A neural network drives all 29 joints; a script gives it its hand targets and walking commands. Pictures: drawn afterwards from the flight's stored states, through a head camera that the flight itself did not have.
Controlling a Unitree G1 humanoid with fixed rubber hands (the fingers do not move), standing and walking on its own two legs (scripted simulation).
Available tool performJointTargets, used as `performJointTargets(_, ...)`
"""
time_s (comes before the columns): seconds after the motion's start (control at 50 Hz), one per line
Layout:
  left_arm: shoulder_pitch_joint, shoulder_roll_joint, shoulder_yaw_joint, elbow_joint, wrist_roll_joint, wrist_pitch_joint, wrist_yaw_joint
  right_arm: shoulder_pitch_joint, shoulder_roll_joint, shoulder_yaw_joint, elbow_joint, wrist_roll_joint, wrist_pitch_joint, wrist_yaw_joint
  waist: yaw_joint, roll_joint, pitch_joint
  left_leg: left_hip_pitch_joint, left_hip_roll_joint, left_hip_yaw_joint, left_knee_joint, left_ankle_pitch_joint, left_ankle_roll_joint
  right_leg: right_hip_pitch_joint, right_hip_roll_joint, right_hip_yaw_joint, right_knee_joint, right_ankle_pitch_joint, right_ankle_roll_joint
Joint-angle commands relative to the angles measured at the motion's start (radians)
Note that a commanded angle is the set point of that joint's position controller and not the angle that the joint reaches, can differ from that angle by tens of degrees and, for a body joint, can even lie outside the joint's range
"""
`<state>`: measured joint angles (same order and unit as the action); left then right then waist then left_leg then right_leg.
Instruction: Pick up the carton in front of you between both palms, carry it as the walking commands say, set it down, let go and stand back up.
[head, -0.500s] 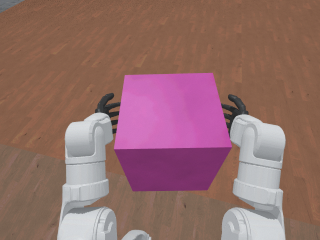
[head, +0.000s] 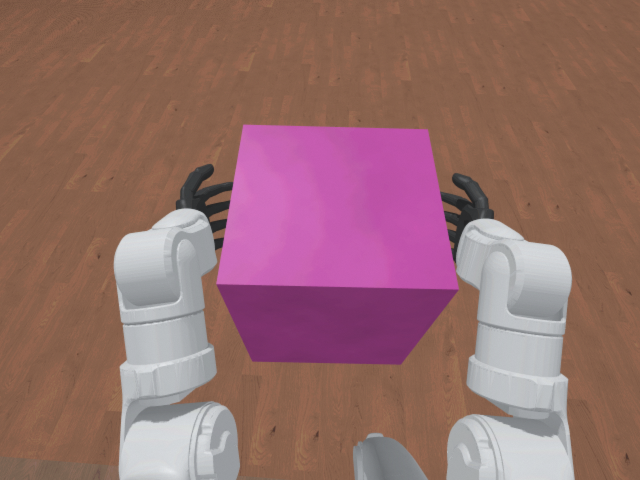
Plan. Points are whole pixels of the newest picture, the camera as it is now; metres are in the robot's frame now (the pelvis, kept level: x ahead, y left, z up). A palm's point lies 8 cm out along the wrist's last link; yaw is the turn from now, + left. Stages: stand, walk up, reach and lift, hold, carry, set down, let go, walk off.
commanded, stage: carry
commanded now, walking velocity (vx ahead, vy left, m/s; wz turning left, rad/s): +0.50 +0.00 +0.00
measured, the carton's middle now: (330, 257) +0.38 -0.03 +0.07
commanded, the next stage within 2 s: none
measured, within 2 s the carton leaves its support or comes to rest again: neither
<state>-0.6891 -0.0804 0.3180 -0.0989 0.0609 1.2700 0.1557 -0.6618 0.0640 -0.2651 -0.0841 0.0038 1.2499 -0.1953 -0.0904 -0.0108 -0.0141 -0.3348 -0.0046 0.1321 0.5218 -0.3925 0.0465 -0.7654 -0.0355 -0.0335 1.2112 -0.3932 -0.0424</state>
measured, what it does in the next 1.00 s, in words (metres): climbs: right foot, then left foot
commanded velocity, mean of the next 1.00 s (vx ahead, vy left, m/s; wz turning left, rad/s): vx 0.50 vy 0.00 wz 0.00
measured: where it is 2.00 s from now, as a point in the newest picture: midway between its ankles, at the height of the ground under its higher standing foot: (296, 228)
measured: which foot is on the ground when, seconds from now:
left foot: down 0.00-0.20, up 0.22-0.56, down 0.58-1.00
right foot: up 0.00-0.14, down 0.16-0.60, up 0.62-1.00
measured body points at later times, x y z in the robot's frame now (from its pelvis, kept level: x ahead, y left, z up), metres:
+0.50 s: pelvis +0.30 -0.03 +0.03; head +0.34 -0.03 +0.48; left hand +0.67 +0.15 +0.19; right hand +0.69 -0.15 +0.18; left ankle +0.43 +0.10 -0.66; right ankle +0.26 -0.12 -0.70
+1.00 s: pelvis +0.62 -0.02 +0.03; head +0.64 -0.01 +0.48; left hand +0.94 +0.13 +0.12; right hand +0.93 -0.17 +0.12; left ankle +0.50 +0.08 -0.70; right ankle +0.75 -0.12 -0.69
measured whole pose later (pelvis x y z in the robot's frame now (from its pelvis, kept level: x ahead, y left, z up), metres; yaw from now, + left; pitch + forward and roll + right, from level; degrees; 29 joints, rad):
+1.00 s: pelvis +0.62 -0.02 +0.03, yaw -1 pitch +5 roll +0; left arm -0.33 -0.16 0.23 -0.23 0.08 1.12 0.12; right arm -0.32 0.17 -0.21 -0.22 -0.07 1.12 -0.13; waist -0.01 -0.01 -0.06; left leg -0.08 0.02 0.14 0.36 -0.37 0.02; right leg -0.51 -0.03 -0.15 0.42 -0.03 0.00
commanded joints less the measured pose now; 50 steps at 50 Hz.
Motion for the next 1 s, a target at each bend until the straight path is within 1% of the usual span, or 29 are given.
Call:
performJointTargets(0.0,-0.649,-0.768,-0.623,-0.055,-0.233,-0.031,-0.056,-0.821,0.886,0.687,-0.158,0.394,-0.022,0.144,0.023,0.114,-0.478,0.419,0.264,-0.296,-0.178,0.259,0.187,-0.065,-0.042,0.001,-0.186,0.055,0.007)
performJointTargets(0.08,-0.606,-0.75,-0.624,0.001,-0.23,-0.006,-0.067,-0.719,0.842,0.64,-0.049,0.323,0.002,0.142,0.031,0.144,-0.419,0.343,0.22,-0.155,-0.166,0.439,0.126,0.154,0.035,-0.136,-0.491,0.127,-0.003)
performJointTargets(0.1,-0.61,-0.758,-0.627,0.013,-0.238,-0.003,-0.073,-0.708,0.839,0.63,-0.032,0.309,0.004,0.143,0.05,0.161,-0.422,0.334,0.214,-0.13,-0.117,0.557,0.105,0.236,0.066,-0.17,-0.538,0.134,-0.012)
performJointTargets(0.12,-0.607,-0.769,-0.629,0.033,-0.248,-0.002,-0.079,-0.702,0.837,0.621,-0.02,0.297,0.006,0.143,0.092,0.16,-0.449,0.306,0.198,-0.073,-0.003,0.704,0.072,0.376,0.103,-0.213,-0.604,0.166,-0.023)
performJointTargets(0.14,-0.606,-0.777,-0.628,0.06,-0.255,-0.004,-0.083,-0.685,0.837,0.613,-0.004,0.285,0.008,0.142,0.135,0.121,-0.508,0.235,0.164,-0.01,0.167,0.795,0.027,0.601,0.124,-0.217,-0.659,0.175,-0.044)
performJointTargets(0.16,-0.588,-0.777,-0.626,0.081,-0.258,-0.008,-0.085,-0.69,0.835,0.604,-0.002,0.274,0.009,0.14,0.168,0.028,-0.609,0.006,0.112,0.004,0.388,0.587,-0.026,0.882,-0.03,0.064,-0.697,0.004,-0.116)
performJointTargets(0.18,-0.609,-0.787,-0.635,0.072,-0.27,-0.015,-0.086,-0.701,0.841,0.592,-0.021,0.263,0.01,0.138,0.175,-0.234,-0.64,-0.286,-0.005,-0.03,0.655,0.181,-0.056,1.033,-0.276,0.56,-0.799,0.0,-0.231)
performJointTargets(0.2,-0.628,-0.817,-0.637,0.048,-0.292,-0.017,-0.091,-0.73,0.841,0.589,-0.017,0.252,0.01,0.133,0.179,-0.237,-0.575,-0.45,-0.061,-0.116,0.828,-0.099,-0.028,1.04,-0.299,0.668,-0.838,0.261,-0.271)
performJointTargets(0.22,-0.688,-0.841,-0.662,-0.002,-0.323,-0.021,-0.097,-0.737,0.862,0.585,-0.009,0.245,0.005,0.129,0.18,-0.142,-0.56,-0.498,-0.019,-0.164,0.926,-0.101,-0.004,1.021,-0.301,0.571,-0.773,0.391,-0.273)
performJointTargets(0.24,-0.743,-0.879,-0.693,-0.046,-0.364,-0.027,-0.104,-0.737,0.87,0.575,-0.018,0.241,0.0,0.127,0.181,-0.034,-0.54,-0.509,0.012,-0.175,0.919,-0.065,0.001,0.964,-0.286,0.483,-0.748,0.45,-0.249)
performJointTargets(0.26,-0.801,-0.911,-0.719,-0.09,-0.398,-0.037,-0.111,-0.739,0.881,0.571,-0.031,0.233,-0.007,0.123,0.17,-0.014,-0.522,-0.505,0.04,-0.176,0.858,-0.03,0.005,0.914,-0.266,0.422,-0.762,0.404,-0.21)
performJointTargets(0.3,-0.863,-0.944,-0.749,-0.144,-0.448,-0.053,-0.121,-0.759,0.885,0.576,-0.071,0.215,-0.02,0.113,0.149,-0.071,-0.523,-0.461,0.059,-0.163,0.749,0.004,0.0,0.856,-0.237,0.335,-0.794,0.325,-0.172)
performJointTargets(0.36,-0.852,-0.915,-0.751,-0.172,-0.473,-0.055,-0.125,-0.748,0.846,0.585,-0.109,0.193,-0.028,0.092,0.156,-0.099,-0.512,-0.451,0.057,-0.117,0.571,0.009,-0.014,0.831,-0.236,0.255,-0.818,0.363,-0.197)
performJointTargets(0.4,-0.786,-0.872,-0.734,-0.138,-0.452,-0.046,-0.119,-0.696,0.808,0.581,-0.1,0.172,-0.019,0.081,0.163,-0.116,-0.509,-0.409,0.064,-0.102,0.413,0.085,-0.017,0.829,-0.222,0.195,-0.816,0.416,-0.193)
performJointTargets(0.44,-0.717,-0.84,-0.717,-0.088,-0.423,-0.033,-0.115,-0.654,0.781,0.579,-0.079,0.158,-0.006,0.082,0.162,-0.132,-0.488,-0.342,0.05,-0.074,0.26,0.196,-0.02,0.82,-0.197,0.127,-0.803,0.499,-0.158)
performJointTargets(0.5,-0.659,-0.82,-0.694,-0.01,-0.377,-0.02,-0.116,-0.623,0.774,0.579,-0.031,0.163,0.012,0.099,0.159,-0.13,-0.438,-0.202,-0.001,0.01,0.044,0.276,-0.014,0.791,-0.17,0.048,-0.772,0.589,-0.107)
performJointTargets(0.52,-0.649,-0.818,-0.687,0.012,-0.363,-0.017,-0.116,-0.622,0.781,0.579,-0.01,0.168,0.016,0.107,0.144,-0.127,-0.434,-0.127,-0.016,0.028,-0.032,0.32,-0.006,0.781,-0.165,0.026,-0.727,0.64,-0.085)
performJointTargets(0.54,-0.642,-0.82,-0.68,0.033,-0.35,-0.014,-0.116,-0.616,0.786,0.576,0.013,0.174,0.017,0.115,0.109,-0.099,-0.462,0.028,-0.031,0.059,-0.117,0.366,0.002,0.748,-0.14,-0.026,-0.621,0.686,-0.048)
performJointTargets(0.56,-0.633,-0.82,-0.671,0.056,-0.335,-0.012,-0.115,-0.6,0.79,0.57,0.042,0.178,0.016,0.121,0.076,-0.055,-0.515,0.237,0.006,0.025,-0.087,0.357,0.022,0.644,-0.111,-0.065,-0.497,0.63,-0.008)
performJointTargets(0.58,-0.629,-0.821,-0.662,0.073,-0.325,-0.009,-0.114,-0.58,0.782,0.556,0.056,0.178,0.016,0.125,0.042,0.069,-0.574,0.426,0.207,-0.244,-0.05,0.335,0.058,0.466,-0.077,-0.069,-0.288,0.323,0.029)
performJointTargets(0.6,-0.619,-0.848,-0.644,0.1,-0.319,-0.007,-0.111,-0.615,0.776,0.553,0.085,0.175,0.01,0.123,0.029,0.326,-0.605,0.653,0.4,-0.649,-0.121,0.356,0.205,0.121,0.072,-0.037,-0.072,-0.083,0.056)
performJointTargets(0.62,-0.651,-0.846,-0.636,0.1,-0.307,-0.01,-0.107,-0.6,0.809,0.55,0.091,0.188,0.004,0.126,0.025,0.296,-0.575,0.673,0.394,-0.719,-0.149,0.328,0.228,-0.019,0.065,0.028,0.056,-0.149,0.037)
performJointTargets(0.66,-0.642,-0.916,-0.635,0.115,-0.296,-0.027,-0.109,-0.657,0.906,0.585,0.046,0.226,-0.018,0.147,0.025,0.108,-0.52,0.592,0.343,-0.553,-0.126,0.442,0.188,-0.063,0.002,0.054,0.059,-0.061,0.022)
performJointTargets(0.68,-0.641,-0.955,-0.643,0.111,-0.295,-0.041,-0.114,-0.708,0.959,0.62,0.015,0.254,-0.035,0.159,0.032,0.074,-0.495,0.532,0.328,-0.486,-0.141,0.494,0.164,-0.04,-0.026,0.057,-0.003,-0.009,0.028)
performJointTargets(0.72,-0.621,-1.02,-0.661,0.098,-0.283,-0.071,-0.12,-0.746,1.045,0.667,-0.023,0.291,-0.067,0.177,0.05,0.107,-0.497,0.476,0.303,-0.396,-0.186,0.474,0.13,0.031,-0.034,0.041,-0.117,0.036,0.044)
performJointTargets(0.78,-0.524,-1.064,-0.706,0.055,-0.255,-0.114,-0.122,-0.656,1.087,0.709,-0.056,0.301,-0.101,0.195,0.056,0.132,-0.502,0.489,0.287,-0.3,-0.225,0.498,0.137,0.064,-0.024,-0.005,-0.286,0.069,0.064)
performJointTargets(0.88,-0.339,-1.058,-0.802,-0.057,-0.249,-0.154,-0.135,-0.431,1.071,0.774,-0.12,0.272,-0.136,0.215,0.062,0.148,-0.449,0.502,0.226,-0.133,-0.221,0.693,0.09,0.181,0.007,-0.099,-0.632,0.284,0.059)
performJointTargets(0.94,-0.241,-1.037,-0.87,-0.169,-0.282,-0.155,-0.156,-0.272,1.032,0.808,-0.198,0.251,-0.14,0.219,0.06,0.164,-0.425,0.516,0.204,-0.072,-0.162,0.797,0.06,0.29,0.036,-0.142,-0.791,0.392,0.044)
performJointTargets(0.98,-0.114,-1.001,-0.893,-0.227,-0.293,-0.143,-0.17,-0.141,0.997,0.837,-0.27,0.237,-0.131,0.219,0.077,0.138,-0.476,0.441,0.173,0.007,0.01,0.861,0.013,0.555,0.061,-0.204,-0.885,0.439,0.022)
